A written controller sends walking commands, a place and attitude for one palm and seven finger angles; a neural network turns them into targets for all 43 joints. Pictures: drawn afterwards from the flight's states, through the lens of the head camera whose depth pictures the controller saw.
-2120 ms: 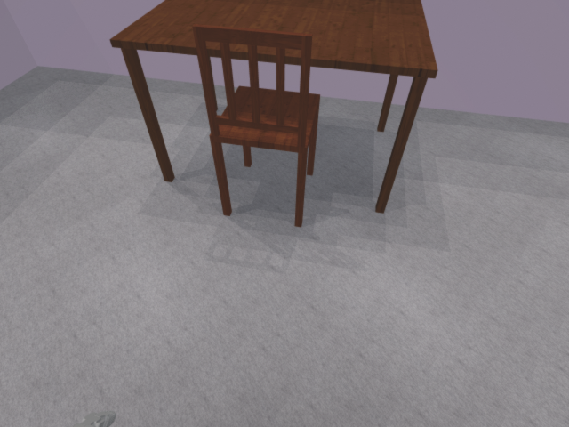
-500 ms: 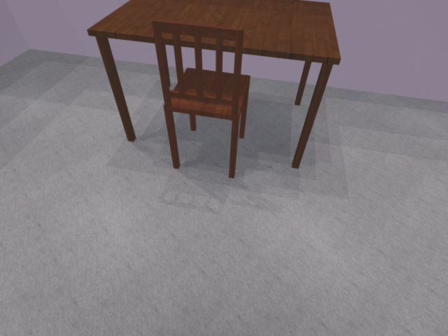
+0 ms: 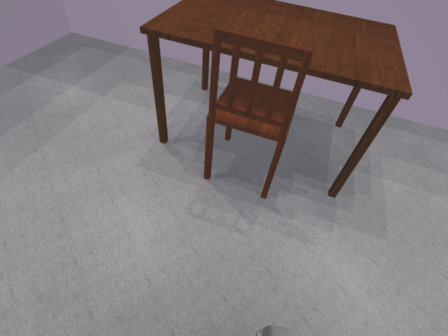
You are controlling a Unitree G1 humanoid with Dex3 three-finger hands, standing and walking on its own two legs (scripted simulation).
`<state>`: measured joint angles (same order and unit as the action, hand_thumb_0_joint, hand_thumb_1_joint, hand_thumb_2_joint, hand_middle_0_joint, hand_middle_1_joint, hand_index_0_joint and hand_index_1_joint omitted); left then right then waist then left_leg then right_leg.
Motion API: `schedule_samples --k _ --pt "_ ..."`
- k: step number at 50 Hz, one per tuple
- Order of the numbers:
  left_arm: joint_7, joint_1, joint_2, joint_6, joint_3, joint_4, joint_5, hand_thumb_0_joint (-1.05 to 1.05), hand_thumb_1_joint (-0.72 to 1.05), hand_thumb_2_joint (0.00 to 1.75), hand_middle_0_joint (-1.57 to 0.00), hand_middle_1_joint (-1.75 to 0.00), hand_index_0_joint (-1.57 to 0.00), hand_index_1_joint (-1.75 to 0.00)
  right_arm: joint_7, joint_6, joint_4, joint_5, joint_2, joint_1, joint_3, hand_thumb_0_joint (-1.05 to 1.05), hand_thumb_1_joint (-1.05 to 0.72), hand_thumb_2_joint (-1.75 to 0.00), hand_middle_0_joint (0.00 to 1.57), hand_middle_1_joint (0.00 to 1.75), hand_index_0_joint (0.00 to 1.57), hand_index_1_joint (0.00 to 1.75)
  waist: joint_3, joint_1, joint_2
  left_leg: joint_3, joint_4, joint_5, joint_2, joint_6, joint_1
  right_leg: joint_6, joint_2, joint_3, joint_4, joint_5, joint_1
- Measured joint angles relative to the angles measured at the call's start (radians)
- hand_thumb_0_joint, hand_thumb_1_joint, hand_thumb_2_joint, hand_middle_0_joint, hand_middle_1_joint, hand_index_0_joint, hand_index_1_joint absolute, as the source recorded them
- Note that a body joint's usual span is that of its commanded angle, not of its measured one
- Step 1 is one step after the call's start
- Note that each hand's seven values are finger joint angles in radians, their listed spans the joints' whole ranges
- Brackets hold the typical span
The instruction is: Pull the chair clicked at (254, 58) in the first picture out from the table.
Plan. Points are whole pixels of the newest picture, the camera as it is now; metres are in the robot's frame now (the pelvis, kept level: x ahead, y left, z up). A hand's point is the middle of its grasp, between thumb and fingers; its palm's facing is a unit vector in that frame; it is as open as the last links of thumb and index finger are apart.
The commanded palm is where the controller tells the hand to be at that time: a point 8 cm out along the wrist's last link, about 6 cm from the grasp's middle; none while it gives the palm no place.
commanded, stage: walk to a spot facing it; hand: left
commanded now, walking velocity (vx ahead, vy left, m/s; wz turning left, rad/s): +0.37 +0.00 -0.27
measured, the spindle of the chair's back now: (254, 83) +1.04 -0.08 -0.10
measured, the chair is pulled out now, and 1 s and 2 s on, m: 0.00 0.00 0.00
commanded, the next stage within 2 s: turn to face it in 0.28 s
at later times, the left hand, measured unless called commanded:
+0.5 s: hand (166, 275) +0.29 +0.14 -0.19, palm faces -0.04 -0.98 -0.20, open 7.3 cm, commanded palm none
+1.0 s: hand (168, 233) +0.40 +0.16 -0.19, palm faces -0.18 -0.97 -0.16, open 7.3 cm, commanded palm none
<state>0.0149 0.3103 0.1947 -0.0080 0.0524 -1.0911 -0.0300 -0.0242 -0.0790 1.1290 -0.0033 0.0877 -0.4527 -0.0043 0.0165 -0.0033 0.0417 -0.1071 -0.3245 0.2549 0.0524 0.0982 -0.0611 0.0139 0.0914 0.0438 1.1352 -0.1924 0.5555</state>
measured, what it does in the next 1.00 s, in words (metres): walks ahead, turning right: right foot, then left foot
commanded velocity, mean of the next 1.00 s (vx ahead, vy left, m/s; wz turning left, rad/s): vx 0.20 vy -0.02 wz -0.25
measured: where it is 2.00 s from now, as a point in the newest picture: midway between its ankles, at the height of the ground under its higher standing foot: (241, 273)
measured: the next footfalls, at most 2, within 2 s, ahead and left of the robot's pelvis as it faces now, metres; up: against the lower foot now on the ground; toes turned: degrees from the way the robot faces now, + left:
right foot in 0.36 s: +0.30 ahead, -0.08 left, +0.00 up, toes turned -12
left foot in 0.88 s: +0.43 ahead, +0.08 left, +0.00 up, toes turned -7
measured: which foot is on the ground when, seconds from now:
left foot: down 0.00-0.38, up 0.40-0.86, down 0.88-1.00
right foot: up 0.00-0.34, down 0.36-0.88, up 0.90-1.00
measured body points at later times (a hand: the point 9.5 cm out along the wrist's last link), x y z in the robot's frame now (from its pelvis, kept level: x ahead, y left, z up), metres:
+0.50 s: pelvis +0.22 -0.04 -0.02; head +0.24 -0.04 +0.43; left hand +0.29 +0.19 -0.17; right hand +0.16 -0.25 -0.18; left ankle +0.15 +0.09 -0.64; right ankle +0.26 -0.07 -0.75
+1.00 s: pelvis +0.37 -0.02 -0.01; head +0.38 +0.00 +0.44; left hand +0.41 +0.21 -0.18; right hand +0.38 -0.25 -0.15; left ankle +0.39 +0.09 -0.75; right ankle +0.28 -0.10 -0.67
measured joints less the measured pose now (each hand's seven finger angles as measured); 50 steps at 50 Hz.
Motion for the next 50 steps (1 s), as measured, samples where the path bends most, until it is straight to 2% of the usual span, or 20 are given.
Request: schedule_samples --k 4,8,12,15,17,18,19,21,22,24,27,31,36,42,43,44,45,46,48,50 --pt "-0.002 -0.029 -0.017 0.008 0.009 0.004 0.002 0.01 0.91 0.9 -0.2 -0.3 -0.2 -0.3 -0.01 -0.009 0.026 0.002 -0.03 -0.032 0.005 0.0 -0.91 -0.89 0.2 0.3 0.2 0.3 -0.001 -0.002 -0.003 -0.005 0.063 0.017 0.012 0.002 0.083 0.001 -0.007 0.001 -0.008 0.046 0.076" --pt "-0.004 -0.062 -0.025 0.019 0.017 0.004 0.006 0.01 0.93 0.9 -0.2 -0.3 -0.2 -0.3 -0.02 -0.017 0.041 0.0 -0.046 -0.055 0.01 0.0 -0.91 -0.89 0.2 0.3 0.2 0.3 -0.001 -0.01 -0.007 -0.02 0.098 0.056 0.017 -0.004 0.155 -0.012 -0.018 0.025 -0.071 0.086 0.112" --pt "0.003 -0.107 -0.033 0.018 0.013 0.015 0.008 0.01 0.93 0.9 -0.2 -0.3 -0.2 -0.3 -0.028 -0.022 0.049 -0.007 -0.047 -0.069 0.012 0.0 -0.91 -0.89 0.2 0.3 0.2 0.3 0.017 -0.024 -0.02 -0.035 0.112 0.107 0.016 -0.015 0.22 -0.044 -0.042 0.069 -0.227 0.089 0.084" --pt "0.002 -0.14 -0.043 0.005 0.006 0.033 0.01 0.01 0.92 0.9 -0.2 -0.3 -0.2 -0.3 -0.028 -0.015 0.06 -0.01 -0.038 -0.071 0.009 0.0 -0.91 -0.89 0.2 0.3 0.2 0.3 0.04 -0.027 -0.038 -0.053 0.067 0.172 0.0 -0.03 0.253 -0.085 -0.088 0.11 -0.368 0.04 0.01" --pt "-0.002 -0.141 -0.046 -0.014 0.003 0.045 0.007 0.01 0.92 0.9 -0.2 -0.3 -0.2 -0.3 -0.027 -0.003 0.07 -0.008 -0.029 -0.075 0.002 0.0 -0.91 -0.89 0.2 0.3 0.2 0.3 0.044 -0.017 -0.04 -0.074 -0.044 0.216 -0.014 -0.05 0.246 -0.114 -0.122 0.131 -0.442 0.02 -0.071" --pt "-0.002 -0.135 -0.046 -0.027 0.002 0.05 0.004 0.01 0.92 0.9 -0.2 -0.3 -0.2 -0.3 -0.025 0.004 0.073 -0.004 -0.025 -0.081 -0.003 0.0 -0.91 -0.89 0.2 0.3 0.2 0.3 0.041 -0.011 -0.035 -0.083 -0.165 0.232 -0.022 -0.064 0.213 -0.136 -0.13 0.139 -0.491 0.035 -0.13" --pt "-0.003 -0.127 -0.044 -0.041 0.003 0.058 0.003 0.01 0.92 0.9 -0.2 -0.3 -0.2 -0.3 -0.023 0.01 0.073 0.002 -0.021 -0.083 -0.007 0.0 -0.91 -0.89 0.2 0.3 0.2 0.3 0.033 -0.001 -0.028 -0.084 -0.361 0.2 -0.037 -0.077 0.134 -0.155 -0.135 0.131 -0.51 -0.026 -0.162" --pt "-0.012 -0.114 -0.049 -0.056 0.006 0.067 0.015 0.0 0.92 0.9 -0.2 -0.3 -0.2 -0.3 -0.019 0.026 0.064 0.01 -0.001 -0.039 -0.019 0.01 -0.91 -0.89 0.2 0.3 0.2 0.3 0.045 0.013 -0.046 -0.014 -0.783 0.214 -0.061 -0.079 -0.057 -0.17 -0.155 0.133 -0.477 -0.086 -0.18" --pt "-0.02 -0.104 -0.046 -0.056 0.011 0.069 0.021 0.0 0.92 0.9 -0.2 -0.3 -0.2 -0.3 -0.017 0.033 0.051 0.007 0.009 -0.01 -0.024 0.01 -0.91 -0.89 0.2 0.3 0.2 0.3 0.05 0.014 -0.05 0.015 -0.91 0.199 -0.071 -0.079 -0.138 -0.168 -0.164 0.132 -0.49 -0.086 -0.204" --pt "-0.032 -0.077 -0.035 -0.055 0.012 0.059 0.023 0.0 0.93 0.9 -0.2 -0.3 -0.2 -0.3 -0.014 0.042 0.011 -0.001 0.029 0.058 -0.03 0.01 -0.91 -0.89 0.2 0.3 0.2 0.3 0.05 0.01 -0.046 0.047 -1.008 0.159 -0.102 -0.087 -0.285 -0.156 -0.174 0.117 -0.541 -0.068 -0.249" --pt "-0.041 -0.038 -0.034 -0.045 0.003 0.034 0.014 0.0 0.93 0.9 -0.2 -0.3 -0.2 -0.3 -0.013 0.048 -0.064 -0.01 0.054 0.16 -0.037 0.01 -0.91 -0.9 0.2 0.3 0.2 0.3 0.041 -0.009 -0.047 0.077 -0.924 0.123 -0.155 -0.106 -0.441 -0.158 -0.18 0.085 -0.623 -0.049 -0.301" --pt "-0.03 -0.011 -0.052 -0.033 -0.01 0.018 0.01 0.0 0.92 0.9 -0.2 -0.3 -0.2 -0.3 -0.009 0.051 -0.128 -0.011 0.07 0.264 -0.036 0.0 -0.92 -0.9 0.2 0.3 0.19 0.3 0.028 -0.011 -0.061 0.093 -0.717 0.04 -0.193 -0.137 -0.518 -0.145 -0.175 0.041 -0.686 -0.043 -0.34" --pt "-0.023 0.004 -0.073 -0.032 -0.012 0.036 0.01 0.0 0.91 0.9 -0.2 -0.3 -0.2 -0.3 -0.002 0.061 -0.138 -0.01 0.068 0.331 -0.027 0.0 -0.92 -0.9 0.19 0.3 0.19 0.3 0.023 0.024 -0.071 0.083 -0.545 0.021 -0.175 -0.156 -0.476 -0.126 -0.169 -0.004 -0.702 -0.069 -0.376" --pt "-0.026 0.033 -0.071 -0.037 -0.005 0.049 0.009 0.0 0.91 0.9 -0.2 -0.3 -0.21 -0.3 0.01 0.054 -0.119 -0.01 0.048 0.335 -0.021 0.0 -0.91 -0.9 0.2 0.3 0.2 0.3 0.007 0.054 -0.06 0.03 -0.34 0.056 -0.117 -0.135 -0.318 -0.105 -0.176 -0.024 -0.684 -0.133 -0.421" --pt "-0.026 0.044 -0.068 -0.037 -0.003 0.047 0.011 0.0 0.91 0.9 -0.2 -0.3 -0.21 -0.3 0.01 0.046 -0.118 -0.012 0.045 0.328 -0.019 0.0 -0.91 -0.9 0.2 0.3 0.2 0.3 0.003 0.055 -0.054 0.019 -0.269 0.026 -0.107 -0.126 -0.272 -0.099 -0.177 -0.028 -0.655 -0.156 -0.42" --pt "-0.025 0.052 -0.062 -0.036 0.0 0.042 0.014 0.0 0.91 0.9 -0.2 -0.3 -0.21 -0.3 0.009 0.035 -0.116 -0.016 0.039 0.323 -0.018 0.0 -0.91 -0.9 0.2 0.3 0.2 0.3 0.001 0.052 -0.043 0.01 -0.23 -0.013 -0.1 -0.087 -0.242 -0.094 -0.175 -0.034 -0.594 -0.185 -0.401" --pt "-0.025 0.051 -0.052 -0.032 0.003 0.032 0.017 0.0 0.91 0.9 -0.2 -0.3 -0.2 -0.3 0.008 0.026 -0.115 -0.019 0.03 0.316 -0.017 0.0 -0.91 -0.9 0.2 0.3 0.2 0.3 0.006 0.049 -0.021 -0.004 -0.24 -0.006 -0.091 -0.068 -0.231 -0.085 -0.162 -0.035 -0.48 -0.228 -0.365" --pt "-0.024 0.049 -0.045 -0.025 0.005 0.023 0.016 0.0 0.91 0.9 -0.2 -0.3 -0.2 -0.3 0.008 0.023 -0.118 -0.021 0.025 0.304 -0.014 0.0 -0.91 -0.9 0.2 0.3 0.2 0.3 0.009 0.046 -0.006 -0.017 -0.247 0.015 -0.088 -0.064 -0.216 -0.078 -0.15 -0.032 -0.349 -0.271 -0.321" --pt "-0.02 0.047 -0.033 -0.012 0.012 0.01 0.009 0.0 0.91 0.9 -0.2 -0.3 -0.2 -0.3 -0.003 0.016 -0.125 -0.014 0.02 0.27 -0.022 0.0 -0.92 -0.89 0.2 0.3 0.2 0.3 0.005 0.034 0.014 -0.038 -0.221 0.04 -0.084 -0.071 -0.174 -0.067 -0.123 -0.027 -0.149 -0.269 -0.237" --pt "-0.012 0.037 -0.025 -0.002 0.018 0.006 0.004 0.01 0.91 0.9 -0.2 -0.3 -0.2 -0.3 -0.014 0.011 -0.125 -0.012 0.035 0.236 -0.031 -0.02 -0.94 -0.89 0.2 0.3 0.2 0.3 -0.001 0.02 0.021 -0.051 -0.169 0.033 -0.081 -0.081 -0.132 -0.056 -0.091 -0.026 -0.049 -0.21 -0.165"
